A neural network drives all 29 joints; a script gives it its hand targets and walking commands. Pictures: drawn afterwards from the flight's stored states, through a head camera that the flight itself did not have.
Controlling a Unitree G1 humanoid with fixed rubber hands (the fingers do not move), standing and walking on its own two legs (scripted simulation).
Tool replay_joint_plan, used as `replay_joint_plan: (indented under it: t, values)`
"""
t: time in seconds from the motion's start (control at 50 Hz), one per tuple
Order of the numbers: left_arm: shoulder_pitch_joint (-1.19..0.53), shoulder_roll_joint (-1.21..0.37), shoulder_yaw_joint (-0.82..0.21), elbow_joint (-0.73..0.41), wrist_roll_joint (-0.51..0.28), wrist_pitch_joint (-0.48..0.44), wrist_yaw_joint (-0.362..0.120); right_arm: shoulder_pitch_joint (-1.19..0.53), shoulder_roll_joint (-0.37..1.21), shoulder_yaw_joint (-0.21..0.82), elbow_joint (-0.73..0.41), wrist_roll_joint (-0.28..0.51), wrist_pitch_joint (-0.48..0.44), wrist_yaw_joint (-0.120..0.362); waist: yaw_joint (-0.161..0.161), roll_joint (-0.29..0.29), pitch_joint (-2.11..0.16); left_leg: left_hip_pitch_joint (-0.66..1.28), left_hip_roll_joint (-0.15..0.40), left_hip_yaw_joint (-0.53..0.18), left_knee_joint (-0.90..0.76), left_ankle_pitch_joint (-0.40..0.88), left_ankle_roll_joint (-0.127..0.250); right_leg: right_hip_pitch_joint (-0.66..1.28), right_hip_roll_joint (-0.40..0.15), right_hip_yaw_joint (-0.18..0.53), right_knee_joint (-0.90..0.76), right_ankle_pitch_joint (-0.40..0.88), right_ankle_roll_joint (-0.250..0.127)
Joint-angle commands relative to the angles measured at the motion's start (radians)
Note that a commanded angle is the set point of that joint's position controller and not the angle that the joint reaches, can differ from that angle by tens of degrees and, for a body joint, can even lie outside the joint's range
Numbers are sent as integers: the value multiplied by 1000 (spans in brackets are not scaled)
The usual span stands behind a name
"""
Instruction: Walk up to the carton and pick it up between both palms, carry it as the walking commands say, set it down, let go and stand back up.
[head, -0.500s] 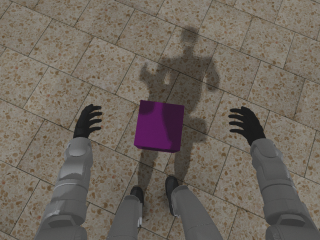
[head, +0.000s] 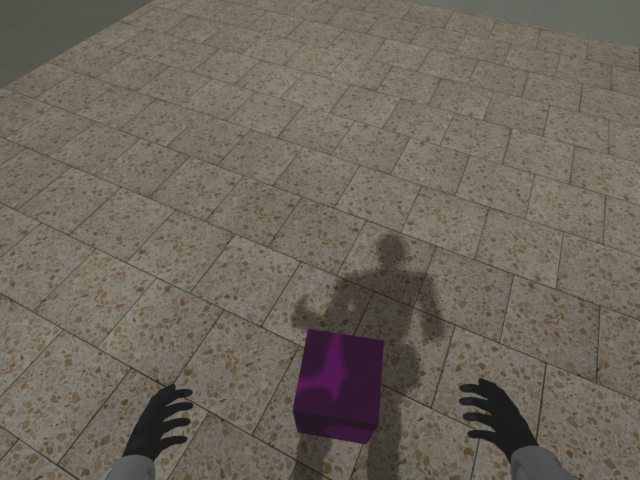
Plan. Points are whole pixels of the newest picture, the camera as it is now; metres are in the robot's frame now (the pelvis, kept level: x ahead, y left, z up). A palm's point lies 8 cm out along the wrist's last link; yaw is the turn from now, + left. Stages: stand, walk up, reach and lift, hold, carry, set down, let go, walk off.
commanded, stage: let go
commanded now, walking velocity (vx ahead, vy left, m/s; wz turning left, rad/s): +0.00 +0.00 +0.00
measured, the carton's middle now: (338, 388) +0.39 -0.05 -0.64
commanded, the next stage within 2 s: stand in 0.42 s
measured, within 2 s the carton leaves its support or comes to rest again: neither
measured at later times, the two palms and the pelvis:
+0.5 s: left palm (120, 475) +0.15 +0.25 -0.08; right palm (528, 454) +0.15 -0.25 -0.08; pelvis -0.01 +0.01 -0.01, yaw -1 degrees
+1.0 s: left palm out of the picture +0.13 +0.28 -0.09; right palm (564, 453) +0.15 -0.30 -0.10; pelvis +0.02 -0.02 +0.00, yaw +1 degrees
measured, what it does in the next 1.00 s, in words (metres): stands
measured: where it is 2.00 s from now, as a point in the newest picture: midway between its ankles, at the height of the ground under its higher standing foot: outside the picture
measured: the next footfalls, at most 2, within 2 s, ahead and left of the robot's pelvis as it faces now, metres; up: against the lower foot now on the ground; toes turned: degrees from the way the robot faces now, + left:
none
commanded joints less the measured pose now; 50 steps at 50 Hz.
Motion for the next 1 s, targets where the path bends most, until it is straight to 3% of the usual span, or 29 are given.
replay_joint_plan:
  t: [0.0, 0.2, 0.4, 0.42, 0.46, 0.48, 0.64, 0.98]
  values:
    - [-26, 78, 9, -111, -5, 9, -6, -29, -93, -29, -84, -7, 10, 2, 3, 30, -60, -39, 39, 1, -107, 228, -40, 204, -11, -13, -27, 200, 31]
    - [-3, 87, -1, -126, -1, 61, -8, -38, -117, -44, -95, -27, 72, -3, 4, 20, -6, 17, 53, -9, -103, 292, -41, 192, 1, -26, -5, 162, 33]
    - [-11, 109, -26, -65, -18, 30, 35, -85, -134, -37, -108, -30, 153, -48, 23, 23, -72, 50, 68, -20, -35, 358, -36, 111, -2, -10, 46, 133, 32]
    - [-6, 221, 16, 52, 36, 6, 58, -80, -213, -64, 6, -41, 72, -84, 33, 44, -43, -97, 85, -64, -63, 82, -49, 28, -68, 19, 33, 54, 34]
    - [-3, 230, 19, 76, 51, -19, 67, -88, -208, -59, 32, -58, 8, -91, 31, 30, -4, -109, 92, -98, -100, -104, -32, -15, -81, 53, 8, -51, 24]
    - [-12, 228, 17, 88, 51, -29, 65, -91, -209, -57, 49, -60, -10, -88, 30, 28, -3, -109, 95, -105, -106, -132, -26, -22, -83, 64, 2, -75, 19]
    - [-28, 251, 18, 182, 38, -67, 64, -77, -242, -48, 170, -50, -62, -86, 16, -9, -127, 30, 100, -79, -22, 262, -36, 23, -112, 80, 13, 219, 1]
    - [-57, 299, 13, 330, 25, -71, 71, -71, -288, -21, 319, -39, -78, -104, 25, -8, -119, 41, 116, -86, -53, 339, -32, 120, -142, 100, -29, 342, -8]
